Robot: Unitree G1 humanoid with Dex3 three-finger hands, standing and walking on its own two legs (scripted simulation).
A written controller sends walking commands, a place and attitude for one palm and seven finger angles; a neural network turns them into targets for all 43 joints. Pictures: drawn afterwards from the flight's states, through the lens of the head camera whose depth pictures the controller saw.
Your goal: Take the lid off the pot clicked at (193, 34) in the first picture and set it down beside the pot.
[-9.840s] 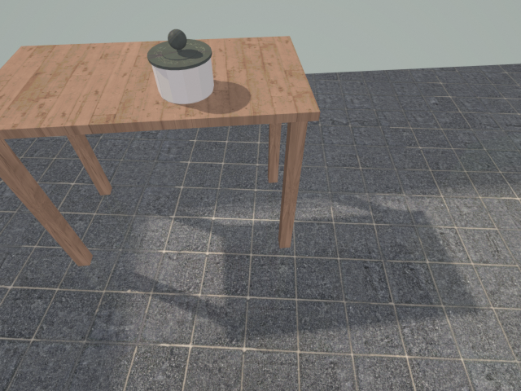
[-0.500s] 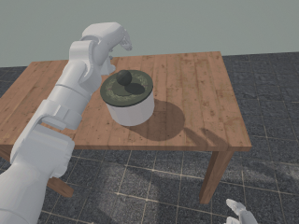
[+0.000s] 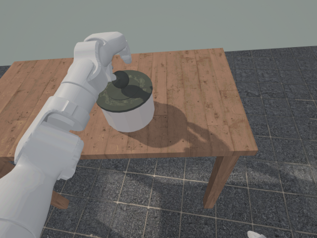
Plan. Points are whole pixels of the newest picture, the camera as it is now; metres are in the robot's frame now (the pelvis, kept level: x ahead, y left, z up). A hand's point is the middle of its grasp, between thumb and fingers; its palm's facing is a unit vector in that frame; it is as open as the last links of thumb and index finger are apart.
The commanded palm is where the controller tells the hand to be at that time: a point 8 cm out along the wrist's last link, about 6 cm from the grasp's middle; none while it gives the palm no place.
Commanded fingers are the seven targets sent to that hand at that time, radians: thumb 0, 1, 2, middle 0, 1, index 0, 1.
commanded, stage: move the open hand above the knob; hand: left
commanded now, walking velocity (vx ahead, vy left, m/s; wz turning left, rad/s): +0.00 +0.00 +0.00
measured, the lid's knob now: (120, 79) +0.52 +0.08 +0.12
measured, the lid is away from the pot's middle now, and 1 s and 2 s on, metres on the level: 0.00 0.00 0.00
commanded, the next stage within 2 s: lower the open fingers around the knob in 0.76 s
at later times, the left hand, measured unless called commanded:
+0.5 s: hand (107, 54) +0.51 +0.09 +0.21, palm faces -0.22 +0.00 -0.98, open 10.0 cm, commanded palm +0.48 +0.10 +0.27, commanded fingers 0.00 -0.35 1.58 -0.86 -0.08 -0.86 -0.08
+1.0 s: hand (113, 60) +0.49 +0.08 +0.20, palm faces -0.26 -0.02 -0.96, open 10.0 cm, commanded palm +0.48 +0.09 +0.26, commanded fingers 0.00 -0.35 1.58 -0.86 -0.08 -0.86 -0.08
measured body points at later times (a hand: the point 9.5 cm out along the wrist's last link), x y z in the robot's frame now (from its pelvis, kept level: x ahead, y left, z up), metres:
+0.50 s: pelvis +0.01 +0.01 +0.00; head +0.05 -0.03 +0.45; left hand +0.51 +0.09 +0.27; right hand +0.09 -0.24 -0.14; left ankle -0.03 +0.12 -0.74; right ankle +0.01 -0.13 -0.74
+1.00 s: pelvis +0.01 +0.01 +0.00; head +0.04 -0.03 +0.45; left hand +0.50 +0.08 +0.26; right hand +0.12 -0.24 -0.14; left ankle -0.03 +0.12 -0.74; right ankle +0.01 -0.13 -0.74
